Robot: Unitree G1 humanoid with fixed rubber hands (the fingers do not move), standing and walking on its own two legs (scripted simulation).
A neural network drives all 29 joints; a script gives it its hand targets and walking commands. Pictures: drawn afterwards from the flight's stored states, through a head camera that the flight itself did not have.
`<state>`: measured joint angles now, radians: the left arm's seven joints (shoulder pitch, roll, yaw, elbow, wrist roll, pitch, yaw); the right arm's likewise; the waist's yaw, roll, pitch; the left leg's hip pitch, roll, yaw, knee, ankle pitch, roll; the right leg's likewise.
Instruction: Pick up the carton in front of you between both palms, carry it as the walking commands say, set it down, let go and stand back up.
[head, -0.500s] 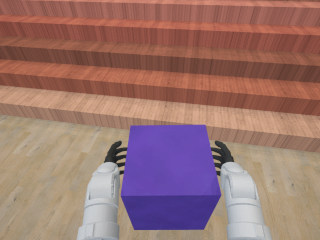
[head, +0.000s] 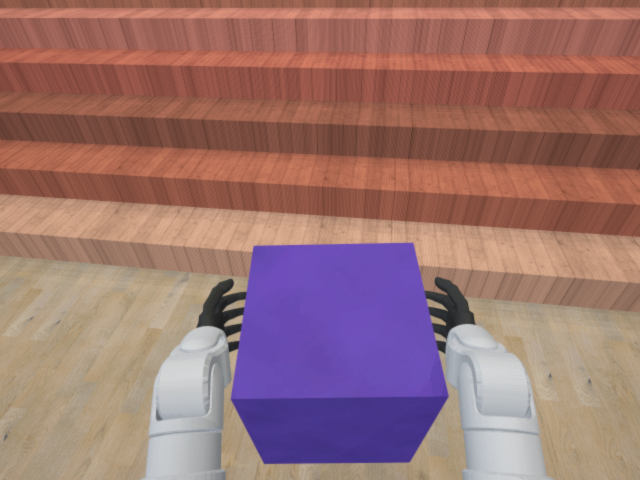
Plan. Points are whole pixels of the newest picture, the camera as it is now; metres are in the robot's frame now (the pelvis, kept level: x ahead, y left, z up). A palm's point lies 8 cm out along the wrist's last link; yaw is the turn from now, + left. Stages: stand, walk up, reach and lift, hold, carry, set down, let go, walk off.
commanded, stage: carry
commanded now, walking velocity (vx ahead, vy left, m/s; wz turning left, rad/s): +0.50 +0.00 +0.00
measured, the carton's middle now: (334, 358) +0.29 +0.00 +0.01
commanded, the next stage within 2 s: none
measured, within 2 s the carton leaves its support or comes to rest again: neither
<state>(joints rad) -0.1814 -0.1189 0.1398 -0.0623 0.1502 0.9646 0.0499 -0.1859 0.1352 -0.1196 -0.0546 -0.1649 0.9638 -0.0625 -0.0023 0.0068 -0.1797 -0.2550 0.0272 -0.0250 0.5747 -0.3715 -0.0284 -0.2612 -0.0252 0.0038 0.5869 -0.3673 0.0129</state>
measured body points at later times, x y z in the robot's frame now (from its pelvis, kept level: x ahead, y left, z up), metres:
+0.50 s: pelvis +0.25 -0.03 -0.01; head +0.25 -0.04 +0.44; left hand +0.54 +0.11 +0.08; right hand +0.53 -0.19 +0.08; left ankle +0.06 +0.09 -0.72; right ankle +0.36 -0.11 -0.73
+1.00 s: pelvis +0.58 -0.02 -0.01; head +0.58 -0.02 +0.44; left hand +0.88 +0.13 +0.12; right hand +0.88 -0.18 +0.12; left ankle +0.70 +0.05 -0.73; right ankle +0.37 -0.11 -0.71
